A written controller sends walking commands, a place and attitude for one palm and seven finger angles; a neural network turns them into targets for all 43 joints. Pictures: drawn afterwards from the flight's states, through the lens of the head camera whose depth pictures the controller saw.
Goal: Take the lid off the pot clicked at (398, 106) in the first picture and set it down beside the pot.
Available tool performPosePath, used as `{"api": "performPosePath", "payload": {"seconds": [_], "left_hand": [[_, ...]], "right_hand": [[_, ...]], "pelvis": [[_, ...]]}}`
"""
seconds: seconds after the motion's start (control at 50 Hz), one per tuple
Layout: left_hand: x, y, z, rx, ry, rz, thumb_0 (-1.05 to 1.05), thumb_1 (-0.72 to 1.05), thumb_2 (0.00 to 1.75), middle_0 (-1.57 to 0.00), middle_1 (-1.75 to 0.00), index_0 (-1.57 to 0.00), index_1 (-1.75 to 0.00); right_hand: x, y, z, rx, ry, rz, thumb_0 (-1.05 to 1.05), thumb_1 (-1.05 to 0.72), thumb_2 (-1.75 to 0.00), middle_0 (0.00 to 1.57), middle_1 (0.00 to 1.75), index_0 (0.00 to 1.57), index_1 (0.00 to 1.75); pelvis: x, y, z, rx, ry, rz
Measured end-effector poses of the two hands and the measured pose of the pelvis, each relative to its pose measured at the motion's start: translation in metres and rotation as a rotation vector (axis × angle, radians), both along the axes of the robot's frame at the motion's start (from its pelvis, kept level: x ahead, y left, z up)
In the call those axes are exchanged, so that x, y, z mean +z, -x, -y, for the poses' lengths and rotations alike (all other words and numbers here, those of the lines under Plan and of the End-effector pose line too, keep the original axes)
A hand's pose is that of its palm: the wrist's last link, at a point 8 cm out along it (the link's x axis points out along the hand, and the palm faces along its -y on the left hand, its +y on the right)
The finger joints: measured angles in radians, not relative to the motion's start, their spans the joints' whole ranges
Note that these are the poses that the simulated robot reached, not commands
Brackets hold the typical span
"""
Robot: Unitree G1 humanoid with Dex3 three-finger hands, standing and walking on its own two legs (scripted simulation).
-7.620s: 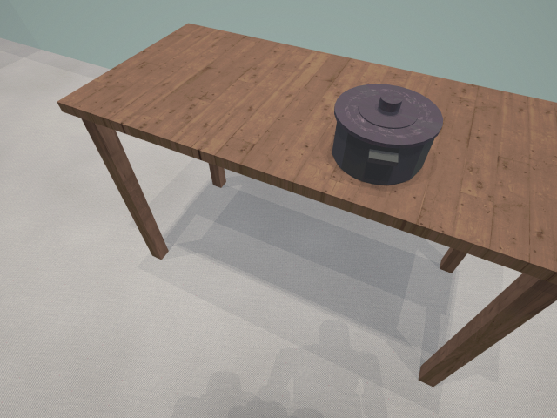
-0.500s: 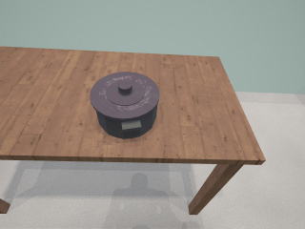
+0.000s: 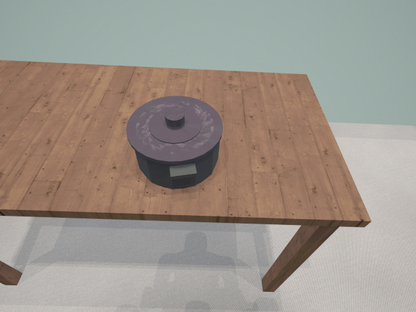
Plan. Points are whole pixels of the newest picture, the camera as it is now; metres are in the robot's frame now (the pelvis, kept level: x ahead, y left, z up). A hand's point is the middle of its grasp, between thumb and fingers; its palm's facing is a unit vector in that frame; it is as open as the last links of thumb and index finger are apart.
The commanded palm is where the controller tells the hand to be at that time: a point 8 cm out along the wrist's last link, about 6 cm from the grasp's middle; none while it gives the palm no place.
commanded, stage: lift the closed hand beside the body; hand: left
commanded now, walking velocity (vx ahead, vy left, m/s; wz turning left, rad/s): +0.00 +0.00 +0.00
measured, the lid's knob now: (174, 117) +0.47 +0.11 +0.12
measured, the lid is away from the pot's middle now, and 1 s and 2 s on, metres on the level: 0.00 0.00 0.00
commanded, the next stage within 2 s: raise the hand higher, near the body in 0.54 s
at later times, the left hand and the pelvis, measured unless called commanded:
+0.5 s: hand out of the picture +0.12 +0.19 -0.01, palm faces +0.29 -0.90 -0.32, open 3.2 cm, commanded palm +0.08 +0.23 +0.04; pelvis +0.01 -0.04 +0.00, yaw +3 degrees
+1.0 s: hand (93, 276) +0.16 +0.19 +0.06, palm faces +0.30 -0.85 -0.44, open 3.1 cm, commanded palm +0.11 +0.23 +0.10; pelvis +0.03 -0.05 +0.00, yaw +1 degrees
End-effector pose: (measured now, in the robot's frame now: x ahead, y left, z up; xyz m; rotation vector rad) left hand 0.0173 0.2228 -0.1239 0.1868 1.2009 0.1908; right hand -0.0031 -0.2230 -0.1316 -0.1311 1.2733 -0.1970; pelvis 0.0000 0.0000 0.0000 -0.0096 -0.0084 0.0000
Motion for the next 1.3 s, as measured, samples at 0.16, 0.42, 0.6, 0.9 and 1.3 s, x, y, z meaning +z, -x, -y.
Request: {"api": "performPosePath", "payload": {"seconds": [0.16,0.42,0.6,0.9,1.3], "left_hand": [[0.081,-0.095,-0.002,-0.060,-0.094,0.512,0.03,0.96,0.89,-0.40,-0.52,-0.39,-0.51],[0.131,-0.074,-0.001,0.039,-0.155,0.691,0.02,0.91,0.89,-0.93,-1.10,-0.92,-1.09],[0.164,-0.083,-0.003,0.013,-0.260,0.721,0.02,0.90,0.89,-1.21,-1.41,-1.21,-1.40],[0.203,-0.104,-0.005,-0.063,-0.348,0.811,0.02,0.90,0.89,-1.29,-1.50,-1.29,-1.49],[0.251,-0.121,-0.007,-0.117,-0.394,1.028,0.02,0.90,0.89,-1.30,-1.50,-1.30,-1.50]], "right_hand": [[0.034,-0.118,0.024,0.094,0.023,0.478,0.02,-0.93,-0.90,0.20,0.30,0.20,0.29],[0.089,-0.217,0.023,0.259,0.044,0.713,0.01,-0.91,-0.90,0.20,0.30,0.20,0.30],[0.052,-0.193,0.026,0.219,-0.006,0.567,0.01,-0.91,-0.90,0.20,0.30,0.20,0.30],[0.055,-0.214,0.051,0.145,0.025,0.593,0.01,-0.91,-0.90,0.20,0.30,0.20,0.30],[0.062,-0.220,0.027,0.186,-0.008,0.634,0.01,-0.91,-0.90,0.20,0.30,0.19,0.29]], "pelvis": [[0.000,0.002,0.003,0.007,-0.012,0.018],[0.002,-0.002,0.034,0.040,-0.001,0.020],[0.003,-0.013,0.046,0.040,-0.009,0.021],[0.005,-0.030,0.053,0.017,-0.018,0.023],[0.005,-0.027,0.044,0.018,-0.014,0.042]]}}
